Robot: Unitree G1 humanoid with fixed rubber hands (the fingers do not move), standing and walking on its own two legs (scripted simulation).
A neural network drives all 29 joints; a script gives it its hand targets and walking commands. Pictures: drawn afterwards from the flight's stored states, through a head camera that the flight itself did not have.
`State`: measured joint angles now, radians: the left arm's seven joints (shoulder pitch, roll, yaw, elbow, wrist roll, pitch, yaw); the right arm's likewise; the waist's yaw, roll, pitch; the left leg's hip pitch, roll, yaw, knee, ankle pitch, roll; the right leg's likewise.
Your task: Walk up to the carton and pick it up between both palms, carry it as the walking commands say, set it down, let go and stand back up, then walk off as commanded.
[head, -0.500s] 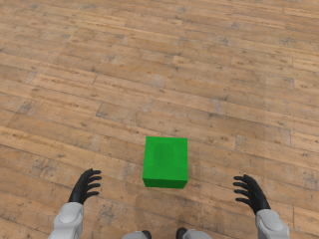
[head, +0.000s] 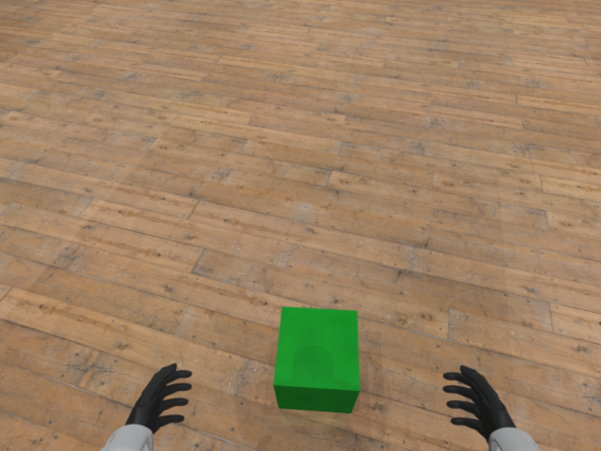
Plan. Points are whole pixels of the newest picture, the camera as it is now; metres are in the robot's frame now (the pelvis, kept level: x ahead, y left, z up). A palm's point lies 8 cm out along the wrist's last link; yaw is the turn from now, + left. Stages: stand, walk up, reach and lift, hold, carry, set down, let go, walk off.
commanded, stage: let go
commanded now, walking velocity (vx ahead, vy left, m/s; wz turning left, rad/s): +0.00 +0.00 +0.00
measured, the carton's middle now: (317, 360) +0.45 -0.02 -0.65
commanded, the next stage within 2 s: stand in 0.04 s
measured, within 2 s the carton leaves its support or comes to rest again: neither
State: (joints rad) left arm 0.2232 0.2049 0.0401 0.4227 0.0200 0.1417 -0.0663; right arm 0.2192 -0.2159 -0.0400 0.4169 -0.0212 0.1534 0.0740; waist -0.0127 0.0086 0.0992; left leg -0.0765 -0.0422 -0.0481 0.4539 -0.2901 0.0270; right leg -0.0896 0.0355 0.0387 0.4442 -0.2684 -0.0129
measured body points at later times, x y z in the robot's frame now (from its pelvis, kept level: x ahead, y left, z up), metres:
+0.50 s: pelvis +0.02 -0.01 +0.00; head +0.02 -0.01 +0.45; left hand +0.16 +0.29 -0.10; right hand +0.16 -0.30 -0.10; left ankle -0.02 +0.10 -0.74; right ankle -0.01 -0.11 -0.74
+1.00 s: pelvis +0.01 -0.01 +0.01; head +0.00 -0.01 +0.45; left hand +0.12 +0.30 -0.10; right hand +0.12 -0.31 -0.11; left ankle -0.02 +0.10 -0.74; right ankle -0.01 -0.11 -0.74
